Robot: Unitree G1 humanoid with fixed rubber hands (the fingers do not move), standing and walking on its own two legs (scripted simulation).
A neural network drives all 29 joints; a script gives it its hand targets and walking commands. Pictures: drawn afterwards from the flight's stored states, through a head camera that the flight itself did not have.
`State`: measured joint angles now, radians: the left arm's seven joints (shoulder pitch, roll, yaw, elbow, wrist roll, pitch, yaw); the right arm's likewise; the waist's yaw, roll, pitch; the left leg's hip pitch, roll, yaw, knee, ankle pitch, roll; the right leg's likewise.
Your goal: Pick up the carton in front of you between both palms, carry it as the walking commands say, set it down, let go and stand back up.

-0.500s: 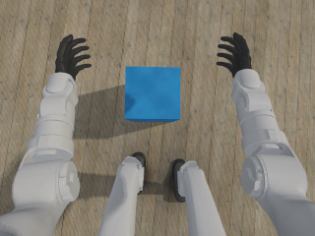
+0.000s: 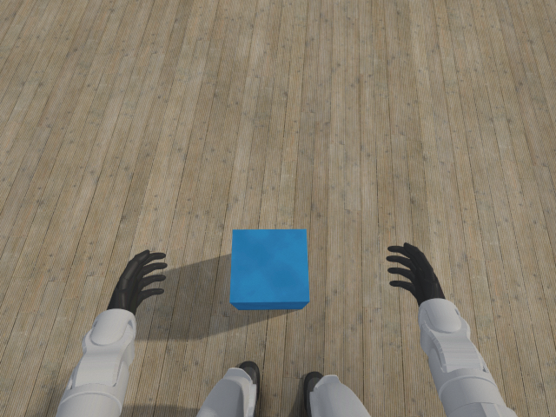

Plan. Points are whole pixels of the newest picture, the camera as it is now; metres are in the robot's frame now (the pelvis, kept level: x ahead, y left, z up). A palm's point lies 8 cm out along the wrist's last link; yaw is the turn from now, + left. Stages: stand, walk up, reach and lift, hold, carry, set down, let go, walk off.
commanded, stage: let go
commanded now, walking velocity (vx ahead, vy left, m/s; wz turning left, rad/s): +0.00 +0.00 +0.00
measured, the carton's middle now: (270, 272) +0.41 +0.03 -0.61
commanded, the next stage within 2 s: stand in 0.72 s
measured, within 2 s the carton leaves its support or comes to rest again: neither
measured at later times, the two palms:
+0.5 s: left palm (109, 381) +0.17 +0.21 -0.03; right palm (496, 381) +0.18 -0.25 -0.03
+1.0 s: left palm (60, 396) +0.16 +0.28 -0.05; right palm (526, 392) +0.16 -0.29 -0.04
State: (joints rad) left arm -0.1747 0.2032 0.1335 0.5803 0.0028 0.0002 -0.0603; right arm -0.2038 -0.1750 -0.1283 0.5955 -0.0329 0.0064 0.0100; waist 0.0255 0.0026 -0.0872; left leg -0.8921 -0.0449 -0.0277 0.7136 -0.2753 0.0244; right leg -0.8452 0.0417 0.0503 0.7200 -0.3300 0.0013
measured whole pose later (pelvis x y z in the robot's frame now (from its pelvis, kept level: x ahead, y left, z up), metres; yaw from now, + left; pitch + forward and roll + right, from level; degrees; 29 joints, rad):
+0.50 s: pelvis +0.01 -0.02 +0.04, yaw +1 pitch -4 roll +1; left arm 0.22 0.22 0.05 0.42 0.01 0.12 -0.08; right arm 0.22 -0.21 -0.04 0.43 0.00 0.11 0.07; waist 0.00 -0.02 0.09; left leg -0.13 -0.03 -0.05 0.44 -0.24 0.00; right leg -0.09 0.04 0.05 0.45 -0.30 -0.03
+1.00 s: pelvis +0.03 -0.01 +0.03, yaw +0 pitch +0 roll +0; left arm 0.21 0.34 0.05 0.66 0.04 0.03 0.02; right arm 0.18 -0.32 -0.05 0.72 -0.04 0.01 -0.02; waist 0.01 -0.02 0.00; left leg -0.21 -0.04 -0.04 0.50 -0.28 0.02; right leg -0.16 0.04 0.05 0.48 -0.32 -0.02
